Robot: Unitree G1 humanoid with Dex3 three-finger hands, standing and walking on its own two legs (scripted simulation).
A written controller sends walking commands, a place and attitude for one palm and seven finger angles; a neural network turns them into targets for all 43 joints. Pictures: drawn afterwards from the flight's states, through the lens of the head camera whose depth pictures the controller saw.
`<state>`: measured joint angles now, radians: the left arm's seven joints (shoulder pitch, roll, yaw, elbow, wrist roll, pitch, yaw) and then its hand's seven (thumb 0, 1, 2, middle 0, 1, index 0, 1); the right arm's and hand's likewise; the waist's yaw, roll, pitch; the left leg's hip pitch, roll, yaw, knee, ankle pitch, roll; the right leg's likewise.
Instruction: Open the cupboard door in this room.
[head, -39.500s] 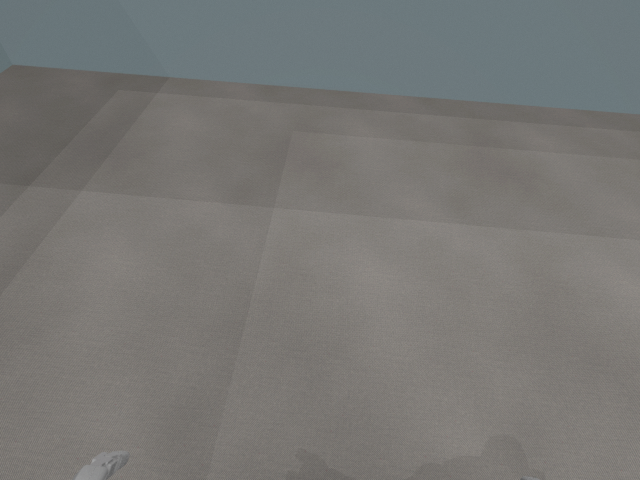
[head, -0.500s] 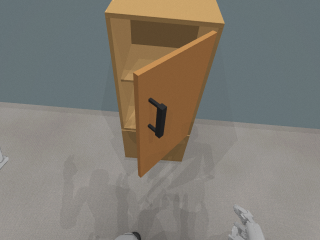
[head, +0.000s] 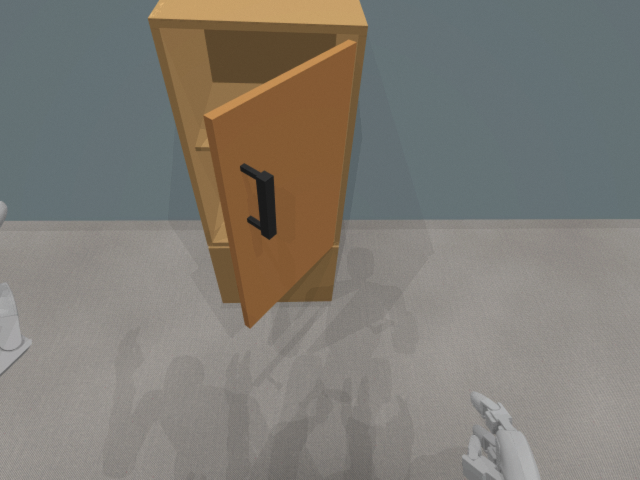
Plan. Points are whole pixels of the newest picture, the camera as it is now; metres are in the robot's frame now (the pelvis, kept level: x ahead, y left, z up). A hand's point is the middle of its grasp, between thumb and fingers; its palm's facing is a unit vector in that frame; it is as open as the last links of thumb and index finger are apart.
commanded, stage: stop stepping back and stand still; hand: left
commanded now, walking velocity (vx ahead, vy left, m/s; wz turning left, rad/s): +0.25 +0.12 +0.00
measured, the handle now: (258, 202) +0.55 +0.12 +0.01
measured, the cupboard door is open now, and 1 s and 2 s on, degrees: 50 50 50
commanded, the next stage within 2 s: let the arm hang, fingers relaxed in 0.82 s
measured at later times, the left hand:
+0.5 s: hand out of the picture +0.17 +0.27 +0.18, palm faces +0.44 -0.73 -0.53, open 7.4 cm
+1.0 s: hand (33, 402) +0.18 +0.29 +0.08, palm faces +0.24 -0.82 -0.51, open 7.4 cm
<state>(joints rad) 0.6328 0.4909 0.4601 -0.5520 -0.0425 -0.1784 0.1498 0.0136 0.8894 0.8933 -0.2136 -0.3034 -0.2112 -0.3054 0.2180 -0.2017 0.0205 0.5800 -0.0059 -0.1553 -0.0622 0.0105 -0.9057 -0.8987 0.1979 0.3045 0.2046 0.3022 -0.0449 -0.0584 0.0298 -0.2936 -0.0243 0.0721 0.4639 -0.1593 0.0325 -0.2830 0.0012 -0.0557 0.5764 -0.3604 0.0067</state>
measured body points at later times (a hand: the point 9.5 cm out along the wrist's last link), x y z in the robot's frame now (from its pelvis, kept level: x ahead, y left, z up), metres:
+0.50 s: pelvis -0.03 +0.00 -0.01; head -0.03 -0.01 +0.44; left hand +0.14 +0.30 +0.20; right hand +0.12 -0.24 -0.10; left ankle -0.08 +0.15 -0.73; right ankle +0.02 -0.08 -0.73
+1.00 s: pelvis -0.04 +0.03 +0.00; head -0.02 +0.01 +0.45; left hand +0.17 +0.33 +0.11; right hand +0.15 -0.22 -0.10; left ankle -0.05 +0.14 -0.73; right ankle +0.01 -0.08 -0.73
